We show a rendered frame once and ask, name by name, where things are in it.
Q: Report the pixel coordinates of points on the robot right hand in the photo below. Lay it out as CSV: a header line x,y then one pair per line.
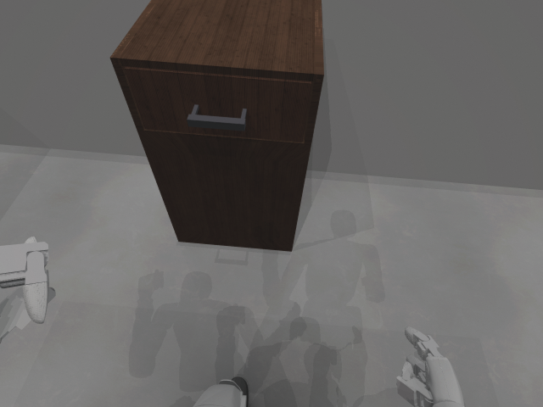
x,y
435,380

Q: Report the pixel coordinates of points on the handle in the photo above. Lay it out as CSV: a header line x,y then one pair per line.
x,y
216,122

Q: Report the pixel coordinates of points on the robot left foot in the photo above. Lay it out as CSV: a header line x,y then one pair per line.
x,y
244,387

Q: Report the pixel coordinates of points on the left robot shin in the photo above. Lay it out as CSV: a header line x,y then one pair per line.
x,y
230,382

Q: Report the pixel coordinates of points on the cabinet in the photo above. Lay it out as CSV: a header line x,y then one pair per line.
x,y
223,190

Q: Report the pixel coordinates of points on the drawer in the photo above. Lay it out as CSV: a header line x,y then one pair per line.
x,y
276,108

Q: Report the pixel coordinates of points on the robot left hand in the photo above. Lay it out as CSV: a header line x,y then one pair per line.
x,y
24,264

